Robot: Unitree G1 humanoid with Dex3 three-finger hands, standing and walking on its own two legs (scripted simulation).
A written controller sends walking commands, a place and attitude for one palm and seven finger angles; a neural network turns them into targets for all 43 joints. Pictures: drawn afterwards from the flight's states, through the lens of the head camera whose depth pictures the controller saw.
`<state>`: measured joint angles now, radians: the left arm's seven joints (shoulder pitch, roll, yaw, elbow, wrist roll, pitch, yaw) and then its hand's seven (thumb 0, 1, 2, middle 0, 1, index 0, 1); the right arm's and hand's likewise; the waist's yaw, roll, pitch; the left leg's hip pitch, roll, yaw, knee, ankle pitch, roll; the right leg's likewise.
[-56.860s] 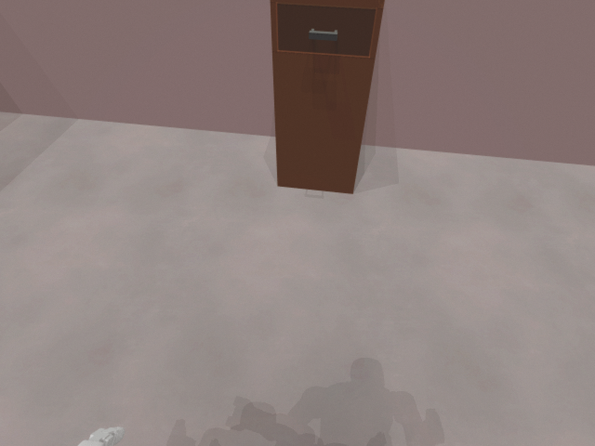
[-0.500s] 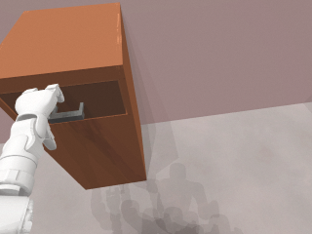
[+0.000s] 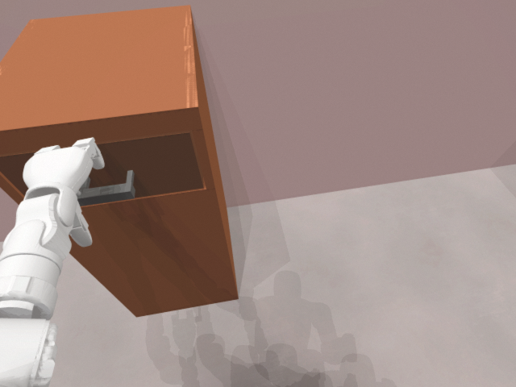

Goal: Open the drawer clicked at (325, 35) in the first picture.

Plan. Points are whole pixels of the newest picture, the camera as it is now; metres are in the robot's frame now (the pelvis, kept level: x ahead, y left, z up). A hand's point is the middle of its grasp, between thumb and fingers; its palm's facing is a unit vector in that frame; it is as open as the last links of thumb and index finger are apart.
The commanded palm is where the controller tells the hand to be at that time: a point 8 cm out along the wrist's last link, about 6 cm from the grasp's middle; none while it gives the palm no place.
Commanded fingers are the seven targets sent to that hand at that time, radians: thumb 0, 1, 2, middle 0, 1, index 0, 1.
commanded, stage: lower the fingers behind the handle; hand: left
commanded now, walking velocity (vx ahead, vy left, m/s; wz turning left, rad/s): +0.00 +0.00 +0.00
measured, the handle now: (107, 186) +0.47 +0.30 +0.02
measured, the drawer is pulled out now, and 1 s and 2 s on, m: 0.00 0.00 0.00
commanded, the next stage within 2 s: lift the fingers back up to retry in 1.60 s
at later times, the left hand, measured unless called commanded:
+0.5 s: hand (90, 202) +0.41 +0.31 +0.04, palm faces -0.05 -0.03 -1.00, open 13.8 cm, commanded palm +0.40 +0.30 +0.10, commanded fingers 0.00 -0.50 0.30 -0.30 -1.20 -0.30 -1.20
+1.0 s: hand (93, 204) +0.42 +0.31 +0.03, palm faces -0.03 -0.02 -1.00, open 13.8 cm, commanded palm +0.39 +0.30 +0.07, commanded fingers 0.00 -0.50 0.30 -0.30 -1.20 -0.30 -1.20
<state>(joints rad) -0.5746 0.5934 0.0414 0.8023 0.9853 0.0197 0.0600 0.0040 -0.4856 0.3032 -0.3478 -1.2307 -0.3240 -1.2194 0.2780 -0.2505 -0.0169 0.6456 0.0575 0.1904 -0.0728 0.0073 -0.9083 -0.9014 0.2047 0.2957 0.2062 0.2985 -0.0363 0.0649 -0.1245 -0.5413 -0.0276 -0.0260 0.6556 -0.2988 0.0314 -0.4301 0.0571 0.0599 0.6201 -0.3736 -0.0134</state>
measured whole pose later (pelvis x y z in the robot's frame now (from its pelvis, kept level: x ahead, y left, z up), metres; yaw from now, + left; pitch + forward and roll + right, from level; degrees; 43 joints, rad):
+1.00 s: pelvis -0.01 +0.01 -0.02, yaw +1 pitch +16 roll -2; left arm -0.64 0.57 0.02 0.90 1.05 -0.06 0.24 0.00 -0.49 0.30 -0.30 -1.29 -0.31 -1.20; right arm 0.32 -0.26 -0.05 0.66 0.03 0.17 -0.05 0.01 -0.91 -0.90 0.20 0.30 0.21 0.30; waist -0.05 0.05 -0.16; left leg -0.74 -0.03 -0.05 0.81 -0.35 0.04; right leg -0.61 0.07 0.03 0.75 -0.42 -0.01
